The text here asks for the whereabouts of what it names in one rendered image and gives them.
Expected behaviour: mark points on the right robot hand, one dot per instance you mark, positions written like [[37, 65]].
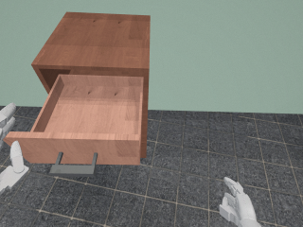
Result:
[[238, 208]]

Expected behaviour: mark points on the left robot hand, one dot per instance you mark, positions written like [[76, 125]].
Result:
[[12, 174]]

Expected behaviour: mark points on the cabinet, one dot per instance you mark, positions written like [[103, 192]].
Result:
[[99, 44]]

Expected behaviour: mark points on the drawer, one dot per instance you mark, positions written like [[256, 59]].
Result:
[[83, 115]]

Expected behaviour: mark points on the handle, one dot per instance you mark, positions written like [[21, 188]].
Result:
[[58, 170]]

